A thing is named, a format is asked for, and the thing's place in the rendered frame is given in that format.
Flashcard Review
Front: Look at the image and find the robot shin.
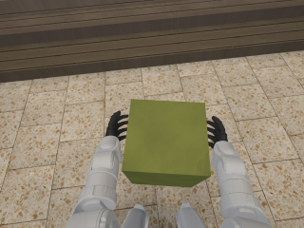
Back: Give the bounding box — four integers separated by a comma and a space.
180, 202, 198, 212
127, 204, 144, 214

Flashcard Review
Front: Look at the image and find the left robot forearm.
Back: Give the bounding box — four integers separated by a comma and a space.
65, 135, 123, 228

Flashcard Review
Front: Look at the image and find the left robot upper arm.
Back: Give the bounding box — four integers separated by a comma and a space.
66, 208, 119, 228

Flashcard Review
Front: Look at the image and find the left robot hand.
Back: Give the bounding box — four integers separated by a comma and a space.
105, 110, 129, 141

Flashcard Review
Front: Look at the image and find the right robot upper arm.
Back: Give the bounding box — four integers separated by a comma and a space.
220, 216, 272, 228

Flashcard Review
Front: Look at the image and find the right robot shin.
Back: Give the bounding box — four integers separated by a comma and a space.
180, 202, 198, 212

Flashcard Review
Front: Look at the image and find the right robot hand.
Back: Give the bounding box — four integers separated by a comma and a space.
206, 116, 228, 149

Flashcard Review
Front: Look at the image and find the right robot forearm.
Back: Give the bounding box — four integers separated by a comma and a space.
211, 141, 273, 228

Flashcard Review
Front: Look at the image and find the carton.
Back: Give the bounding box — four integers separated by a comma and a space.
122, 99, 211, 188

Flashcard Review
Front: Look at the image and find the left robot shin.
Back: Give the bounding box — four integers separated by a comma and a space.
127, 204, 144, 214

